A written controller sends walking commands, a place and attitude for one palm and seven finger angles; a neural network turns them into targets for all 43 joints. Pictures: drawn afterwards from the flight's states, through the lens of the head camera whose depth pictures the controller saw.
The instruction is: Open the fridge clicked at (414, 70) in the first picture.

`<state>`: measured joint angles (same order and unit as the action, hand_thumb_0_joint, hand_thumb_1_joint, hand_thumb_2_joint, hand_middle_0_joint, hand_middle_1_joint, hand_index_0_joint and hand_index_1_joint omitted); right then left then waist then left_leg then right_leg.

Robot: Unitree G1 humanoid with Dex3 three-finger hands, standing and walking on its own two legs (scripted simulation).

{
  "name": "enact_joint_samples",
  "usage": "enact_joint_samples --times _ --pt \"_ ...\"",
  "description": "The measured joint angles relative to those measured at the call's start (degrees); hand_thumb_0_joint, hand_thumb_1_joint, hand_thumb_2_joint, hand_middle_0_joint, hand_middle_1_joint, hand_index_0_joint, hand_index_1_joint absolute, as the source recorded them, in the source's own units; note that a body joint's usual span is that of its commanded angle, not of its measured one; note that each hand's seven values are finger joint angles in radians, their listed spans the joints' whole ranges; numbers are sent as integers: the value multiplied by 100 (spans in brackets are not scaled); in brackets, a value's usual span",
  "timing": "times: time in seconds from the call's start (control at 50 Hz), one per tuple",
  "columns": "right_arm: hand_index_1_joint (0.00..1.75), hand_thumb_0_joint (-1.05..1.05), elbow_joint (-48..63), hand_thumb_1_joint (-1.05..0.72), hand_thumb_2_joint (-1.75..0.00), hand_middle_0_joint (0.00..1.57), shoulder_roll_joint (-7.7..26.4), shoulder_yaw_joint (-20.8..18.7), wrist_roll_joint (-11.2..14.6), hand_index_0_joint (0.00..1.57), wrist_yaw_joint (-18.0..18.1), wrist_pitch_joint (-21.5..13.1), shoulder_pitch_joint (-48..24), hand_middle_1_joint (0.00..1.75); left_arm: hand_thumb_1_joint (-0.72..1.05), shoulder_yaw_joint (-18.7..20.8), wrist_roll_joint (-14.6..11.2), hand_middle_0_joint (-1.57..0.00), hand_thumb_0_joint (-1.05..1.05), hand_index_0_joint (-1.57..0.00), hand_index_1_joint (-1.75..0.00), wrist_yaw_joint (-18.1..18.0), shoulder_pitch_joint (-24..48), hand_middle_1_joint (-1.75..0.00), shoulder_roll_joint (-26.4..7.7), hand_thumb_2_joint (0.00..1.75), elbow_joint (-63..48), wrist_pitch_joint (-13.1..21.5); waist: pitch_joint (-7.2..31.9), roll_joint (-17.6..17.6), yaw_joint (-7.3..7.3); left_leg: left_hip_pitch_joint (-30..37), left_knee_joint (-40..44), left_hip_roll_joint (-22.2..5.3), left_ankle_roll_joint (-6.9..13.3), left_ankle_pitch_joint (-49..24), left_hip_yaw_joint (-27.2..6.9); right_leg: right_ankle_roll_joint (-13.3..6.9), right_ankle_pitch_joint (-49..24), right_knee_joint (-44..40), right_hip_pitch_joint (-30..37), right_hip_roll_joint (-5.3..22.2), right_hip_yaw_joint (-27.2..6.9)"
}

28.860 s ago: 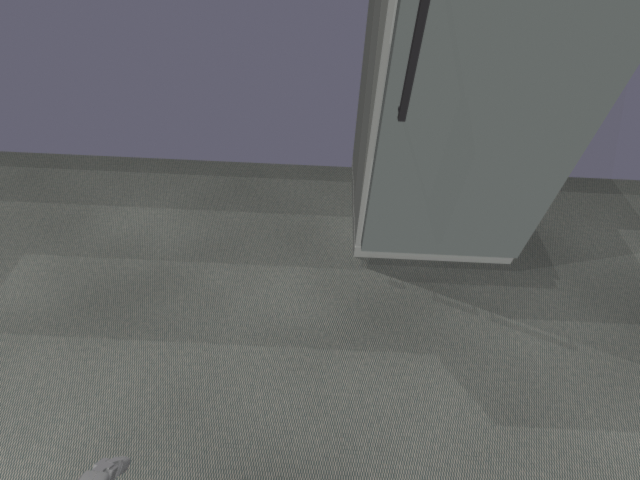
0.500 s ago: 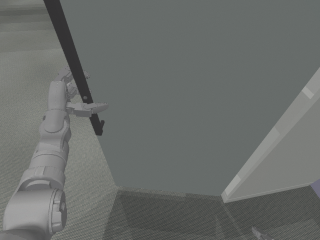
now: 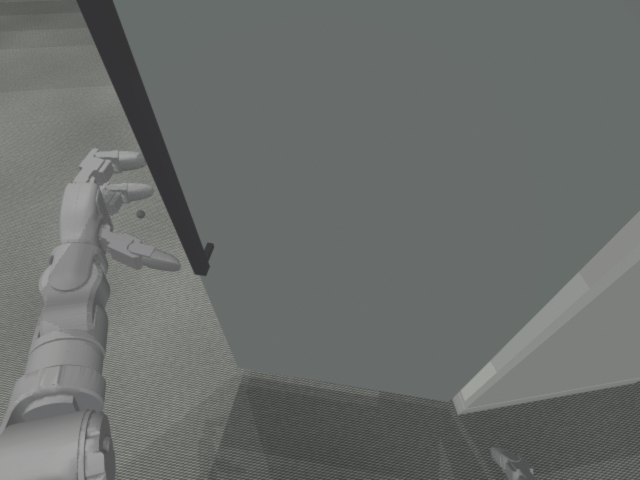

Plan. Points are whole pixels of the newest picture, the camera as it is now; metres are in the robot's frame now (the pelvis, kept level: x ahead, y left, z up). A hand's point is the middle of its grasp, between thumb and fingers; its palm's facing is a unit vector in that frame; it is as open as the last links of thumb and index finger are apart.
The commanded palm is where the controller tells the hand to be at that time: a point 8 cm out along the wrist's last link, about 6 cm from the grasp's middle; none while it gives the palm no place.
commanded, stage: slip the hand off the handle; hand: left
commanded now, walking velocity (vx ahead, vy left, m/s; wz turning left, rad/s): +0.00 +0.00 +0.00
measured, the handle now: (170, 164) +0.45 +0.20 +0.15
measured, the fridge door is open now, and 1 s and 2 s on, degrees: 72 72 72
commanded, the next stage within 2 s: draw the hand back to the body in 1.14 s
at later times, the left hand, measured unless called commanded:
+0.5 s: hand (71, 224) +0.38 +0.31 +0.11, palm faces +0.18 -0.97 -0.15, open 14.7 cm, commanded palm +0.34 +0.35 +0.12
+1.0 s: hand (48, 285) +0.30 +0.30 +0.11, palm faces +0.18 -0.97 -0.16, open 14.7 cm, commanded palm +0.26 +0.34 +0.12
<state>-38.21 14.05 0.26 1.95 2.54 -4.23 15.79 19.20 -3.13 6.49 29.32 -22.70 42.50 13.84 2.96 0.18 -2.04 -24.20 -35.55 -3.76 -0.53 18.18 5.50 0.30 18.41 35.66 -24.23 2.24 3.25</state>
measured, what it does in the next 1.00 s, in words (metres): stands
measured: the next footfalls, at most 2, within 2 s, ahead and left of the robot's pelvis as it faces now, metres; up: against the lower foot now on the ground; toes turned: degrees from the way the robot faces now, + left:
none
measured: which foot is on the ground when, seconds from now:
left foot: down 0.00-1.00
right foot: down 0.00-1.00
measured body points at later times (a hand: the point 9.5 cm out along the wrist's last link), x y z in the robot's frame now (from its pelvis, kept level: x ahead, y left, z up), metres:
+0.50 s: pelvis -0.01 +0.02 -0.01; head +0.03 +0.04 +0.44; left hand +0.37 +0.36 +0.12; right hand +0.08 -0.25 -0.11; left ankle -0.01 +0.13 -0.73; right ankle -0.01 -0.12 -0.73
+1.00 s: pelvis -0.02 +0.02 -0.01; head -0.01 +0.03 +0.44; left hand +0.28 +0.35 +0.12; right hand +0.13 -0.22 -0.09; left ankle -0.01 +0.13 -0.73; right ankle -0.01 -0.12 -0.73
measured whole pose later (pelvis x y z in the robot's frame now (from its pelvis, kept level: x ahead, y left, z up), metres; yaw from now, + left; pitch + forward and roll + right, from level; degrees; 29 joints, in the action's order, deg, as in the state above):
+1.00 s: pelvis -0.02 +0.02 -0.01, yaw +1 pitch +4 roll -1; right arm -34.6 14.2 2.2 2.6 4.6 -6.8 15.8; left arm 21.5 -10.7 15.7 11.1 -25.0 24.1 10.8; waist 4.2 -0.8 0.5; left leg -25.4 -40.3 -3.1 1.0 19.3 4.4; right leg 1.6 18.0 37.2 -23.4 3.0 3.9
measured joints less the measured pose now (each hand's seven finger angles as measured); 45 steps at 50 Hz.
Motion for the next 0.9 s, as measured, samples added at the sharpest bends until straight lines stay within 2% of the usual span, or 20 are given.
enact_joint_samples --times 0.2,0.28,0.4,0.52,0.58,0.68,0.82,0.9 --pt "30 1 -52 -91 -90 20 108 -30 43 20 104 94 187 30 -55 177 -247 -25 -2 -26 -116 601 -67 -116 -402 20 -10 55 -2 -7 82 -190 -234 1 41 101 -94 37 30 56 -66 10 82" --pt "30 1 -46 -91 -90 20 146 -29 39 20 136 110 202 30 -55 256 -305 -25 -2 -25 -116 775 -41 -115 -478 20 63 60 42 6 43 -262 -307 8 69 122 -89 62 19 85 -121 20 71" --pt "30 1 68 -91 -90 20 149 3 31 20 150 135 231 30 -55 461 -255 -25 -2 -25 -115 906 14 -115 -679 20 266 53 71 51 -46 -378 -426 6 108 145 -60 92 -1 158 -229 25 34" --pt "30 1 132 -91 -90 20 140 41 31 20 165 140 318 30 -55 578 -321 -25 -2 -25 -115 1065 48 -115 -878 20 377 128 78 51 -56 -507 -543 2 146 156 -55 119 -38 203 -329 26 20" --pt "30 1 167 -91 -90 20 140 32 42 20 156 134 394 30 -55 508 -436 -25 -2 -25 -115 1166 -156 -115 -836 20 134 106 104 15 -16 -522 -563 7 166 159 -40 131 -62 190 -334 30 3" --pt "30 1 216 -91 -90 20 119 50 71 20 151 110 435 30 -55 383 -605 -25 -2 -25 -115 1187 -656 -115 -566 20 -412 -9 144 -35 46 -442 -562 35 200 166 -18 156 -71 177 -253 56 -20" --pt "30 1 319 -90 -90 20 30 137 42 20 166 -46 239 30 -55 289 -519 -25 -2 -25 -115 854 -1141 -115 -309 20 -1083 -140 63 -19 103 -357 -568 69 203 138 -51 147 -62 217 -164 87 8" --pt "30 1 345 -90 -90 20 9 170 25 20 172 -155 116 30 -55 255 -575 -25 -2 -25 -115 821 -1470 -115 -249 20 -1506 -138 77 -50 163 -274 -544 63 185 129 -71 139 -63 195 -75 78 26"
